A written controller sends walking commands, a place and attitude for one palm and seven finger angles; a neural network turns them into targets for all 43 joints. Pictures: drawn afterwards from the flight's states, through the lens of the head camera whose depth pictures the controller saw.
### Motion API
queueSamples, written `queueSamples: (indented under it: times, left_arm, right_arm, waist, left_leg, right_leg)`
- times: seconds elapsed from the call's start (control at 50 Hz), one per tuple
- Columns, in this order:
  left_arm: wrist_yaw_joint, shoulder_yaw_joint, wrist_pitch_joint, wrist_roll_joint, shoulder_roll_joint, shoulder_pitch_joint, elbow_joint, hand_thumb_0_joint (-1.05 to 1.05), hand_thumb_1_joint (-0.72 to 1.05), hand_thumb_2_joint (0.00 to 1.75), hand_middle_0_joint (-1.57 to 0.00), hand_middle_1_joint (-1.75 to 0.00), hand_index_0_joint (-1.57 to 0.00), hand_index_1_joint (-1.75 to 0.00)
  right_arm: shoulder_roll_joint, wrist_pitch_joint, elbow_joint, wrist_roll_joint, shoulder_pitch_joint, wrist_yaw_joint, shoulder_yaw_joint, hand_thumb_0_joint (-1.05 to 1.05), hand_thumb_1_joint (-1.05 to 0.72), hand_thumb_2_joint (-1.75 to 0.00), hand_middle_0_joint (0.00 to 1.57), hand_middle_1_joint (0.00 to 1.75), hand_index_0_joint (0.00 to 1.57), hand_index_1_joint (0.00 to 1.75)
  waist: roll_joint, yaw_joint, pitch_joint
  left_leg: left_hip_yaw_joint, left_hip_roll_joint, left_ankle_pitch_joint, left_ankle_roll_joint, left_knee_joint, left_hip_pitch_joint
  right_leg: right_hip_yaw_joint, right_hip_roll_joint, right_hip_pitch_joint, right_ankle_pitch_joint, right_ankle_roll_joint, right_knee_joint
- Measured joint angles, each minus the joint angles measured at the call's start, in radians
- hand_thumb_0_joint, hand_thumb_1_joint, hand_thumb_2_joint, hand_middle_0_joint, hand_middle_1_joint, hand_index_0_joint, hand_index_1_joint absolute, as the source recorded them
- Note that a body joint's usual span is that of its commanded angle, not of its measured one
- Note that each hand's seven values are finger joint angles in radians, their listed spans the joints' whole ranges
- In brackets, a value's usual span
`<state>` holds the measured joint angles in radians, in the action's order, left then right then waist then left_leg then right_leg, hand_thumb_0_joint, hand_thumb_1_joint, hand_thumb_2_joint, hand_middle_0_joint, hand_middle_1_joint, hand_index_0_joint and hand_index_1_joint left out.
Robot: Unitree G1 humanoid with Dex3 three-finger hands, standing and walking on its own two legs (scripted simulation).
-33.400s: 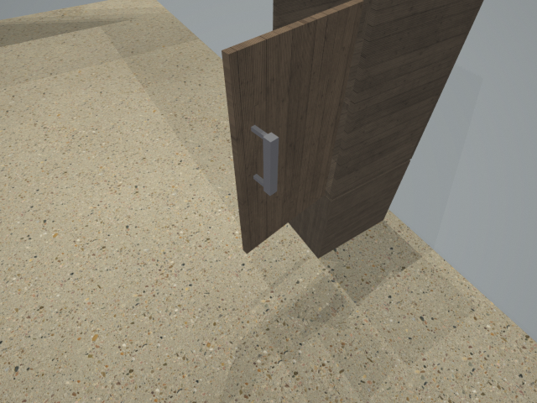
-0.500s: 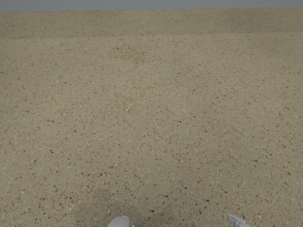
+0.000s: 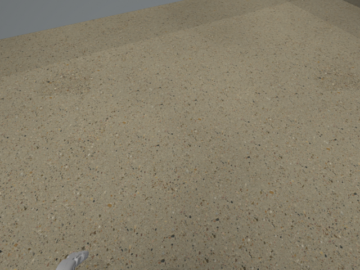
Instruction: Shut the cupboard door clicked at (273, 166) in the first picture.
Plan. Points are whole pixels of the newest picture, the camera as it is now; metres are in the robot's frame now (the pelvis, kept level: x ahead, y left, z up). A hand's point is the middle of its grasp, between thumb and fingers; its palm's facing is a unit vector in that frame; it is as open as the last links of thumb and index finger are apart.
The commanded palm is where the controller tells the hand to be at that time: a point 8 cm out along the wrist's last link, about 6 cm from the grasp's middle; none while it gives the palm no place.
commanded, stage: turn to face it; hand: left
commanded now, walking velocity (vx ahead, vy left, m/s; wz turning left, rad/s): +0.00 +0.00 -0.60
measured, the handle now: out of the picture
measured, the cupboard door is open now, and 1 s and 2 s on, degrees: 61 61 61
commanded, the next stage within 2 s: none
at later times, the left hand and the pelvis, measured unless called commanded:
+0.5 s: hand (104, 262) +0.16 +0.20 -0.17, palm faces -0.23 -0.96 -0.18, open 7.4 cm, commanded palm none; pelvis +0.03 +0.03 +0.00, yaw -17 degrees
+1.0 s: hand (145, 238) +0.21 +0.10 -0.14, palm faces -0.54 -0.80 -0.26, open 7.4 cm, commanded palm none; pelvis +0.02 -0.01 +0.00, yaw -35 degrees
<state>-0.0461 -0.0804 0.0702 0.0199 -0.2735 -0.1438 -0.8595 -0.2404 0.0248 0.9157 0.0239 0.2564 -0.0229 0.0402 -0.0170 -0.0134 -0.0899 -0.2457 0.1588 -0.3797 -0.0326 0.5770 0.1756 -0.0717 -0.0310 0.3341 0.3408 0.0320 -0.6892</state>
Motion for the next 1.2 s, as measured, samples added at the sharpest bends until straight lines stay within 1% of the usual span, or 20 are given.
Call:
queueSamples:
  times: [0.02, 0.04, 0.08, 0.12, 0.16, 0.26, 0.38, 0.4, 0.44, 0.48, 0.52, 0.6, 0.66, 0.78, 0.84, 0.86, 0.9, 0.98, 1.08, 1.2]
  left_arm:
    - [-0.001, 0.006, -0.010, 0.001, -0.001, 0.000, 0.007, 0.00, 0.91, 0.90, -0.20, -0.30, -0.19, -0.30]
    - [0.003, 0.009, -0.025, 0.003, 0.005, 0.004, 0.009, 0.00, 0.91, 0.90, -0.20, -0.30, -0.19, -0.30]
    - [0.015, 0.022, -0.041, -0.002, 0.027, 0.011, 0.007, 0.00, 0.91, 0.90, -0.20, -0.30, -0.19, -0.30]
    - [0.026, 0.030, -0.043, -0.004, 0.043, 0.004, 0.009, 0.00, 0.91, 0.90, -0.20, -0.30, -0.19, -0.30]
    - [0.035, 0.034, -0.037, -0.005, 0.049, -0.005, 0.007, 0.00, 0.91, 0.90, -0.20, -0.30, -0.20, -0.30]
    - [0.035, 0.038, -0.032, 0.001, 0.053, -0.027, -0.007, 0.00, 0.91, 0.90, -0.20, -0.30, -0.20, -0.30]
    - [0.030, 0.026, -0.020, 0.005, 0.047, -0.050, -0.019, 0.00, 0.91, 0.90, -0.20, -0.30, -0.20, -0.30]
    - [0.031, 0.023, -0.016, 0.002, 0.044, -0.055, -0.020, 0.00, 0.91, 0.90, -0.20, -0.30, -0.20, -0.30]
    - [0.031, 0.013, -0.003, -0.006, 0.029, -0.055, -0.028, 0.00, 0.91, 0.90, -0.20, -0.30, -0.20, -0.30]
    - [0.028, 0.003, 0.008, -0.004, 0.015, -0.054, -0.035, 0.00, 0.91, 0.90, -0.20, -0.30, -0.20, -0.30]
    - [0.019, -0.006, 0.012, 0.001, 0.006, -0.052, -0.039, 0.00, 0.91, 0.90, -0.20, -0.30, -0.20, -0.30]
    - [0.006, -0.016, 0.015, -0.001, -0.002, -0.050, -0.032, 0.00, 0.91, 0.90, -0.20, -0.30, -0.19, -0.30]
    - [0.003, -0.018, 0.019, -0.001, -0.001, -0.047, -0.029, 0.00, 0.91, 0.90, -0.20, -0.30, -0.19, -0.30]
    - [0.001, -0.007, 0.016, 0.000, 0.016, -0.026, -0.027, 0.00, 0.91, 0.90, -0.20, -0.30, -0.19, -0.30]
    - [0.000, 0.004, -0.002, 0.001, 0.022, -0.021, -0.014, 0.00, 0.91, 0.90, -0.20, -0.30, -0.19, -0.30]
    - [0.004, 0.006, -0.015, 0.004, 0.027, -0.017, -0.013, 0.00, 0.91, 0.90, -0.20, -0.30, -0.19, -0.30]
    - [0.015, 0.019, -0.029, 0.000, 0.047, -0.011, -0.015, 0.00, 0.91, 0.90, -0.20, -0.30, -0.19, -0.30]
    - [0.033, 0.028, -0.033, -0.004, 0.066, -0.028, -0.014, 0.00, 0.91, 0.90, -0.20, -0.30, -0.20, -0.30]
    - [0.034, 0.032, -0.034, -0.002, 0.063, -0.045, -0.025, 0.00, 0.91, 0.90, -0.20, -0.30, -0.20, -0.30]
    - [0.031, 0.026, -0.031, 0.004, 0.057, -0.063, -0.033, 0.00, 0.91, 0.90, -0.20, -0.30, -0.20, -0.30]
  right_arm:
    - [-0.008, 0.002, 0.003, -0.004, 0.015, 0.003, 0.005, 0.01, -0.90, -0.90, 0.21, 0.30, 0.20, 0.30]
    - [-0.019, 0.008, 0.010, -0.008, 0.019, 0.004, 0.010, 0.01, -0.90, -0.90, 0.21, 0.30, 0.20, 0.30]
    - [-0.042, 0.033, 0.024, -0.013, 0.006, -0.003, 0.017, 0.01, -0.91, -0.90, 0.21, 0.30, 0.20, 0.30]
    - [-0.049, 0.045, 0.030, -0.014, -0.007, -0.008, 0.020, 0.01, -0.91, -0.90, 0.20, 0.30, 0.20, 0.30]
    - [-0.044, 0.045, 0.025, -0.013, -0.021, -0.004, 0.017, 0.01, -0.91, -0.90, 0.20, 0.30, 0.20, 0.30]
    - [-0.016, 0.032, -0.008, -0.011, -0.051, 0.007, 0.008, 0.01, -0.91, -0.90, 0.20, 0.30, 0.20, 0.30]
    - [0.014, 0.012, -0.035, -0.019, -0.080, 0.003, -0.004, 0.01, -0.91, -0.90, 0.20, 0.30, 0.20, 0.30]
    - [0.016, 0.004, -0.040, -0.020, -0.078, 0.002, -0.007, 0.01, -0.91, -0.90, 0.20, 0.30, 0.20, 0.30]
    - [0.032, -0.012, -0.044, -0.014, -0.078, -0.002, -0.015, 0.01, -0.91, -0.90, 0.20, 0.30, 0.20, 0.30]
    - [0.046, -0.014, -0.051, -0.005, -0.072, -0.002, -0.029, 0.01, -0.91, -0.90, 0.20, 0.30, 0.20, 0.30]
    - [0.055, -0.014, -0.054, 0.000, -0.059, -0.006, -0.038, 0.01, -0.91, -0.90, 0.21, 0.30, 0.20, 0.30]
    - [0.060, -0.010, -0.049, 0.002, -0.040, -0.010, -0.041, 0.01, -0.91, -0.90, 0.21, 0.30, 0.20, 0.30]
    - [0.057, -0.010, -0.039, 0.001, -0.030, -0.009, -0.034, 0.01, -0.90, -0.90, 0.21, 0.30, 0.20, 0.30]
    - [0.033, -0.006, -0.012, 0.002, -0.011, 0.001, -0.010, 0.01, -0.90, -0.90, 0.21, 0.30, 0.20, 0.30]
    - [0.012, 0.001, -0.001, -0.003, 0.010, 0.007, 0.003, 0.01, -0.90, -0.90, 0.21, 0.30, 0.20, 0.30]
    - [0.002, 0.008, 0.006, -0.007, 0.013, 0.008, 0.009, 0.01, -0.90, -0.90, 0.21, 0.30, 0.20, 0.30]
    - [-0.022, 0.035, 0.020, -0.010, 0.000, 0.002, 0.017, 0.01, -0.91, -0.90, 0.21, 0.30, 0.20, 0.30]
    - [-0.031, 0.050, 0.022, -0.009, -0.030, 0.002, 0.022, 0.01, -0.91, -0.90, 0.20, 0.30, 0.20, 0.30]
    - [-0.018, 0.036, -0.006, -0.007, -0.059, 0.009, 0.018, 0.01, -0.91, -0.90, 0.20, 0.30, 0.20, 0.30]
    - [-0.002, 0.028, -0.023, -0.014, -0.092, 0.003, 0.009, 0.01, -0.91, -0.90, 0.20, 0.30, 0.20, 0.30]
  waist:
    - [0.000, -0.004, 0.005]
    - [-0.010, -0.002, 0.006]
    - [-0.038, -0.010, -0.007]
    - [-0.041, -0.012, -0.010]
    - [-0.028, -0.011, -0.008]
    - [0.008, -0.005, 0.004]
    - [0.043, 0.022, 0.019]
    - [0.045, 0.024, 0.026]
    - [0.071, 0.025, 0.029]
    - [0.082, 0.030, 0.024]
    - [0.077, 0.031, 0.023]
    - [0.055, 0.034, 0.019]
    - [0.041, 0.031, 0.017]
    - [0.006, 0.007, 0.008]
    - [-0.006, -0.001, 0.016]
    - [-0.014, 0.001, 0.018]
    - [-0.043, -0.002, 0.010]
    - [-0.032, 0.001, 0.012]
    - [0.000, 0.002, 0.016]
    - [0.030, 0.030, 0.021]
  left_leg:
    - [-0.008, 0.007, -0.024, -0.009, 0.047, 0.016]
    - [0.009, 0.014, -0.062, -0.016, 0.129, 0.049]
    - [0.110, -0.014, -0.158, -0.026, 0.348, 0.139]
    - [0.165, -0.049, -0.152, -0.034, 0.506, 0.217]
    - [0.185, -0.063, -0.098, -0.045, 0.564, 0.272]
    - [0.219, -0.076, -0.026, -0.060, 0.452, 0.308]
    - [0.226, -0.114, 0.008, -0.050, 0.139, 0.201]
    - [0.223, -0.117, 0.053, -0.046, 0.053, 0.163]
    - [0.199, -0.124, 0.086, 0.005, 0.018, 0.145]
    - [0.169, -0.112, 0.079, 0.042, 0.022, 0.129]
    - [0.148, -0.094, 0.087, 0.052, -0.012, 0.101]
    - [0.106, -0.064, 0.116, 0.051, -0.080, 0.056]
    - [0.068, -0.046, 0.118, 0.046, -0.097, 0.038]
    - [-0.005, -0.002, 0.079, 0.022, -0.045, 0.034]
    - [-0.034, 0.023, 0.029, -0.003, 0.043, 0.057]
    - [-0.020, 0.029, -0.017, -0.013, 0.107, 0.082]
    - [0.082, 0.003, -0.131, -0.023, 0.298, 0.161]
    - [0.172, -0.059, -0.075, -0.041, 0.529, 0.284]
    - [0.218, -0.074, 0.008, -0.060, 0.473, 0.321]
    - [0.237, -0.104, -0.033, -0.056, 0.250, 0.245]
  right_leg:
    - [-0.003, 0.001, -0.038, -0.066, -0.015, 0.079]
    - [0.001, 0.011, -0.042, -0.040, -0.029, 0.091]
    - [0.011, 0.031, -0.027, -0.010, -0.048, 0.058]
    - [0.029, 0.038, -0.037, -0.025, -0.053, 0.083]
    - [0.053, 0.044, -0.051, -0.057, -0.052, 0.130]
    - [0.106, 0.058, -0.069, -0.099, -0.052, 0.198]
    - [0.178, 0.076, -0.046, -0.084, -0.025, 0.161]
    - [0.189, 0.082, -0.034, -0.072, -0.016, 0.138]
    - [0.203, 0.082, 0.009, 0.025, -0.014, 0.034]
    - [0.167, 0.085, 0.071, 0.136, -0.008, -0.160]
    - [0.121, 0.077, 0.119, 0.146, 0.004, -0.321]
    - [0.070, 0.041, 0.151, 0.099, 0.026, -0.434]
    - [0.052, 0.013, 0.136, 0.084, 0.034, -0.387]
    - [0.012, -0.006, 0.036, 0.088, 0.018, -0.123]
    - [-0.006, 0.003, -0.055, -0.044, -0.010, 0.082]
    - [-0.003, 0.011, -0.062, -0.035, -0.027, 0.101]
    - [0.005, 0.031, -0.047, -0.013, -0.053, 0.071]
    - [0.047, 0.046, -0.067, -0.061, -0.064, 0.147]
    - [0.095, 0.067, -0.083, -0.111, -0.070, 0.225]
    - [0.158, 0.091, -0.067, -0.109, -0.055, 0.214]
